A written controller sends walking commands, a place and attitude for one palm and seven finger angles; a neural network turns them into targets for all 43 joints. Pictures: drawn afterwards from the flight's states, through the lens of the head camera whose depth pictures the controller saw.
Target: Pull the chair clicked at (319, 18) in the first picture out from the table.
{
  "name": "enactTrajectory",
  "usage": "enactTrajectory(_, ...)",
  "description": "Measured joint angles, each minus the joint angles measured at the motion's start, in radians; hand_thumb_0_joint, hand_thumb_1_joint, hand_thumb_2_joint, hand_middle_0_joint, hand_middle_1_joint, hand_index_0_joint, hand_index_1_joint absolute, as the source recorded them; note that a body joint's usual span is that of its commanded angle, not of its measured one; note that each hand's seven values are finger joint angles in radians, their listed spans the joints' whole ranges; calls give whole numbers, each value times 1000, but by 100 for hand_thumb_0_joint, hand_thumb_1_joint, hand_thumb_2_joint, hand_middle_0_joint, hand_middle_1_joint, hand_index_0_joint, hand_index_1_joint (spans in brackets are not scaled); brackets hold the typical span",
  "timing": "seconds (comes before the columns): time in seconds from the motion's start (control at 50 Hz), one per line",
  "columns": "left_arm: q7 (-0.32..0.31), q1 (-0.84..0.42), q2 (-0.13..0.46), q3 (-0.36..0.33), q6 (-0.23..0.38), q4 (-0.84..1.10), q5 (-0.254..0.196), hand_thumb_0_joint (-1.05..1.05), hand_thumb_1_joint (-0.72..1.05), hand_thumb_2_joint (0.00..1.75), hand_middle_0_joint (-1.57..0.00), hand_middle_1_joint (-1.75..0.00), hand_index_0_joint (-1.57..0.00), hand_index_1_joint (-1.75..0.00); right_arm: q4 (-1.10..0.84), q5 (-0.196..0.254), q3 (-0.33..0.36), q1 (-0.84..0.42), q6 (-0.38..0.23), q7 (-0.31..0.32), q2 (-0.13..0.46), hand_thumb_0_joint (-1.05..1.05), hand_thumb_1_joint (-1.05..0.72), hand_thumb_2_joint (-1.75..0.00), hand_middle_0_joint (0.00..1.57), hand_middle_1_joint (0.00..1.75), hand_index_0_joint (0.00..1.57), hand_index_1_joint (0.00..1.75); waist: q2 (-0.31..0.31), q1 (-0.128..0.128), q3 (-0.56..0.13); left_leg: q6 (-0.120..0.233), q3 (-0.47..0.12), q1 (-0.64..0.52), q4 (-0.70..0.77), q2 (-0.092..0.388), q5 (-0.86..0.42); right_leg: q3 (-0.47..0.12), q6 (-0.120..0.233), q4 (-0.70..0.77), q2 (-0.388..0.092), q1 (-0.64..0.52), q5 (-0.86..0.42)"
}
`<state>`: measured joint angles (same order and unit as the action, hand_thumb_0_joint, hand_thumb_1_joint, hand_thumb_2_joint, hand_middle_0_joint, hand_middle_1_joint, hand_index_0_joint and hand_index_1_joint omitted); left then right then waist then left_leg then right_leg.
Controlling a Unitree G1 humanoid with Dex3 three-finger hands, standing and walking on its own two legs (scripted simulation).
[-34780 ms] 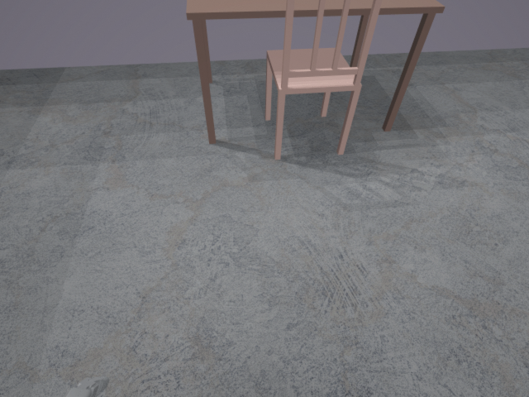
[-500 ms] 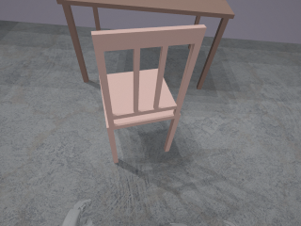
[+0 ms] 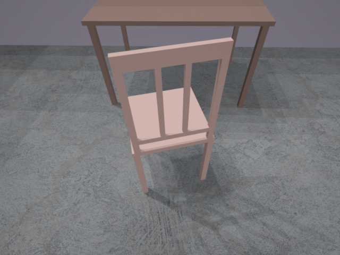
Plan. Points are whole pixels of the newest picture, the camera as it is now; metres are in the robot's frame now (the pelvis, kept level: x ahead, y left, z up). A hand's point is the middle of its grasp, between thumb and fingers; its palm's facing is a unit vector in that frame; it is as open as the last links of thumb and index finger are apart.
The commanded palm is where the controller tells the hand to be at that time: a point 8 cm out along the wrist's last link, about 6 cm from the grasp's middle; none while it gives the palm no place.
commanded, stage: let the arm hang, fingers relaxed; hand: left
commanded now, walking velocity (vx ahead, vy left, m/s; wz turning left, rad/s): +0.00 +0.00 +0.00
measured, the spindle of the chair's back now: (160, 106) +0.64 +0.07 -0.07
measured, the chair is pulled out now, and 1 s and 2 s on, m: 0.57 0.57 0.57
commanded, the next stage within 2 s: look to check the result in 0.36 s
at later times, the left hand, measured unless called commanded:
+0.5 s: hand out of the picture +0.01 +0.15 -0.17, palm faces +0.00 -0.98 -0.19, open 7.3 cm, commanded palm none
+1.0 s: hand out of the picture +0.02 +0.15 -0.18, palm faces +0.00 -0.98 -0.20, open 7.3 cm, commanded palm none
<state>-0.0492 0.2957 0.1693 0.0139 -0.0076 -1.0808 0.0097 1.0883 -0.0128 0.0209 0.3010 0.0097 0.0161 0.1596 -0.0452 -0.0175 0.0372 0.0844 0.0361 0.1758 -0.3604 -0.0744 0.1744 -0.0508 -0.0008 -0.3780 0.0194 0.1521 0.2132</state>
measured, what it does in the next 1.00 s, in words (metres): stands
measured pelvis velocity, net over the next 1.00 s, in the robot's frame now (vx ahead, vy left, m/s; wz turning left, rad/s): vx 0.03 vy -0.01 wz -0.01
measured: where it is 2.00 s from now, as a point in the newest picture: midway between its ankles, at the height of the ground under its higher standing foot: outside the picture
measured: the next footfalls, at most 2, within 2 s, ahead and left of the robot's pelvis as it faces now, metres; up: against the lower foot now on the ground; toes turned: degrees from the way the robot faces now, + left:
none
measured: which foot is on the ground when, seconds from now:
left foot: down 0.00-1.00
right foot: down 0.00-1.00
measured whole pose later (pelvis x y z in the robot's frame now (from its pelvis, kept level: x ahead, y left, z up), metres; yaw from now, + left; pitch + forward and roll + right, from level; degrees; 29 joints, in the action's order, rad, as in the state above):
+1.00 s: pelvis +0.03 -0.01 +0.00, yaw +0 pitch -1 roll +0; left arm -0.06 0.28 0.13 0.01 0.00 -1.12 0.01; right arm 1.15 -0.01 0.02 0.30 -0.01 0.04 0.14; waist -0.02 -0.02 0.05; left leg 0.07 0.04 0.13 -0.37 -0.05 0.22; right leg -0.05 0.02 -0.36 0.04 0.09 0.24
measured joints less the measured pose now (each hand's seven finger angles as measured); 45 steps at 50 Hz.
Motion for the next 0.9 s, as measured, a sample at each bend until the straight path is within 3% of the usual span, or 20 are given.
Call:
enactTrajectory(0.22,-1,11,-61,14,9,-49,0,2,92,90,-20,-30,-21,-30,35,2,-2,3,-15,12,-5,0,-91,-89,20,30,20,30,26,2,-8,-11,1,-24,4,11,13,-3,11,10,11,-24,7)
enactTrajectory(0.9,-9,-10,-45,1,11,-40,-4,1,92,90,-20,-30,-20,-30,62,3,-1,10,-22,22,-25,0,-91,-89,20,30,20,30,27,-4,13,-20,0,-44,-6,21,43,-3,19,22,21,-54,25)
